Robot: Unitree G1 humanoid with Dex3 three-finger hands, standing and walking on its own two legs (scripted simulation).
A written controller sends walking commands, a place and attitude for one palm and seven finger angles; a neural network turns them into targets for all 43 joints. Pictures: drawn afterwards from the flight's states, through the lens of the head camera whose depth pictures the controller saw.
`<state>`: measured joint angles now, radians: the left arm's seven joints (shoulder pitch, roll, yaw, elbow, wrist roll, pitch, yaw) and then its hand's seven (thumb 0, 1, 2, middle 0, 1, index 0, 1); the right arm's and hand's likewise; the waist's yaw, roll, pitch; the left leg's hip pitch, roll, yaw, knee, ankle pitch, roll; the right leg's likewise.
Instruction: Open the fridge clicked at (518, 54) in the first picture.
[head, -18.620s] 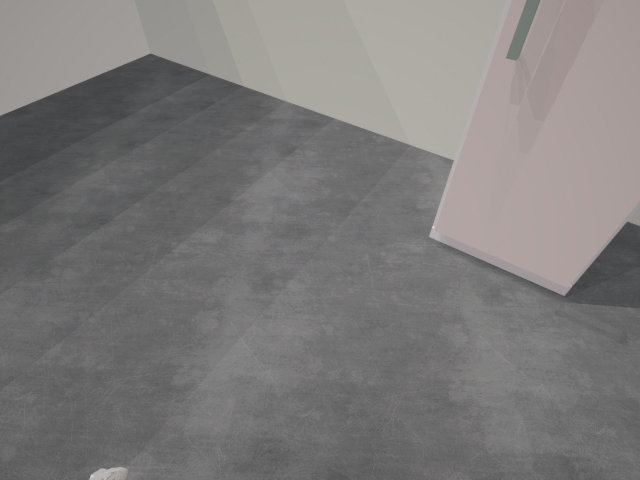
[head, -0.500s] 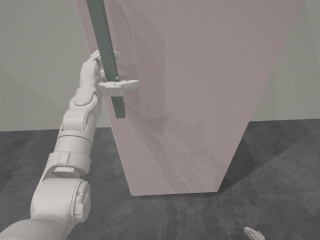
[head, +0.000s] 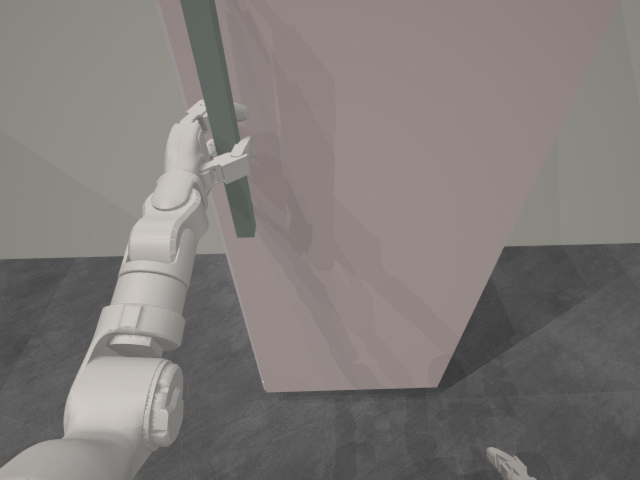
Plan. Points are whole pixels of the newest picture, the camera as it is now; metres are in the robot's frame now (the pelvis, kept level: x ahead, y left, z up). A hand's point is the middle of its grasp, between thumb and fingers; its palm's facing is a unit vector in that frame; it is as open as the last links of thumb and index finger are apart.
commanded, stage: grip the handle and tug to test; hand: left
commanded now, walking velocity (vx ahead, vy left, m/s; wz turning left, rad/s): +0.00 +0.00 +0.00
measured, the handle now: (226, 111) +0.49 +0.15 +0.24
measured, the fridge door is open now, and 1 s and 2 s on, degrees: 0 1 27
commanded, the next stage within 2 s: pull the door a little, standing still in 0.58 s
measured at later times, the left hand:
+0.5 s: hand (241, 158) +0.43 +0.12 +0.21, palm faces +0.09 -1.00 +0.00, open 6.3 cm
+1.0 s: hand (240, 163) +0.42 +0.12 +0.21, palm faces +0.07 -1.00 +0.00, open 6.4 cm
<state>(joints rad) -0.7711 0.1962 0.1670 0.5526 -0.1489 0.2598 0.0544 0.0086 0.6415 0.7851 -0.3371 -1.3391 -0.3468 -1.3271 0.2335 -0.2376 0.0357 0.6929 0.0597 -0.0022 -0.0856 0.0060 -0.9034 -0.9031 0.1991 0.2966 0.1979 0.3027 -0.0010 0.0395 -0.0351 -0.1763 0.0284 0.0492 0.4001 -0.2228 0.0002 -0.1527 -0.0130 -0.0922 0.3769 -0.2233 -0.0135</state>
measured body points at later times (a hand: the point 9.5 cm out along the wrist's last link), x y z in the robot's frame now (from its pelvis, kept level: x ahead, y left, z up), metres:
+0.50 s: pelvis +0.00 +0.00 +0.00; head -0.01 -0.02 +0.45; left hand +0.42 +0.18 +0.21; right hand +0.13 -0.24 -0.11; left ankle -0.01 +0.12 -0.74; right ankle -0.01 -0.11 -0.74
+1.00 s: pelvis +0.03 +0.00 +0.00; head +0.01 -0.03 +0.45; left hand +0.41 +0.18 +0.21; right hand +0.20 -0.23 -0.09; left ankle -0.01 +0.12 -0.74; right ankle -0.01 -0.11 -0.74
